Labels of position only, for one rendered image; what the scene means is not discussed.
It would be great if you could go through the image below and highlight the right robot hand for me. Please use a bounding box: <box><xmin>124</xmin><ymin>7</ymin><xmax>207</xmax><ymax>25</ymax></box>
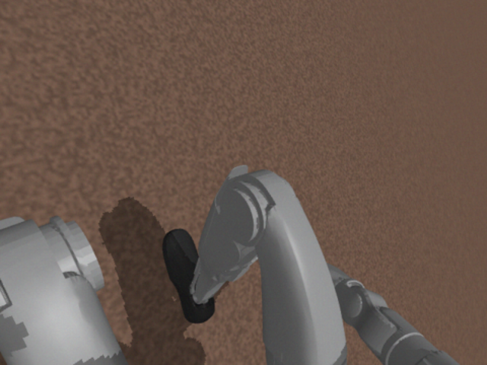
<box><xmin>327</xmin><ymin>263</ymin><xmax>350</xmax><ymax>287</ymax></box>

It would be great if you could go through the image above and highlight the right robot foot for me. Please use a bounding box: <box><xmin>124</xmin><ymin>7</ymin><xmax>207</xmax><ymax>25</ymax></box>
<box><xmin>162</xmin><ymin>229</ymin><xmax>215</xmax><ymax>323</ymax></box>

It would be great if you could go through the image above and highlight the right robot arm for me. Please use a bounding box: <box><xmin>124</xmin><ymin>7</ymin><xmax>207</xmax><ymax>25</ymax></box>
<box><xmin>335</xmin><ymin>278</ymin><xmax>459</xmax><ymax>365</ymax></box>

